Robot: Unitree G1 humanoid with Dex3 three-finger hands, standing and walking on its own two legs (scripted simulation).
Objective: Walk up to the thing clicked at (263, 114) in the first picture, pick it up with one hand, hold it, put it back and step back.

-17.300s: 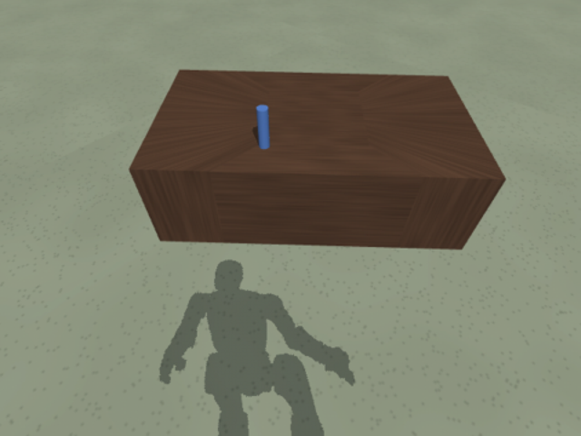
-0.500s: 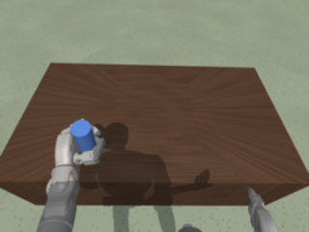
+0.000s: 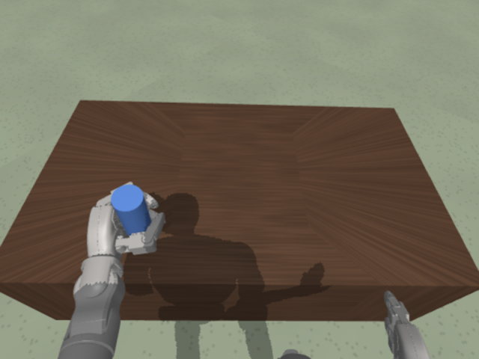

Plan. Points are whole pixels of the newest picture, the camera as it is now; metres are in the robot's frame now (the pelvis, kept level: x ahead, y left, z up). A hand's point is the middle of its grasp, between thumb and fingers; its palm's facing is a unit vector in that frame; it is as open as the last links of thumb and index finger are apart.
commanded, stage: hold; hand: left
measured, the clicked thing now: (137, 222) +0.33 +0.18 +0.05
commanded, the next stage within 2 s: crouch in 0.48 s
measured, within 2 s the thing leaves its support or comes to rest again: neither
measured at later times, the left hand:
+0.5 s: hand (142, 220) +0.33 +0.17 +0.05, palm faces +0.12 -0.99 +0.01, open 5.7 cm
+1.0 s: hand (151, 221) +0.37 +0.17 -0.01, palm faces +0.12 -0.99 +0.02, open 5.7 cm
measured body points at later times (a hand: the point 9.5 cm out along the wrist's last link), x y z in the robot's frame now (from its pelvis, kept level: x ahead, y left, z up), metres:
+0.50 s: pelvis +0.00 +0.00 +0.00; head +0.04 +0.01 +0.45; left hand +0.32 +0.22 +0.05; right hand +0.15 -0.25 -0.05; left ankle -0.03 +0.12 -0.70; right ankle +0.05 -0.14 -0.70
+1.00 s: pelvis -0.02 +0.00 -0.02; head +0.07 +0.03 +0.42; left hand +0.36 +0.23 -0.01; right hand +0.15 -0.25 -0.04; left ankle -0.03 +0.12 -0.70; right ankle +0.05 -0.14 -0.70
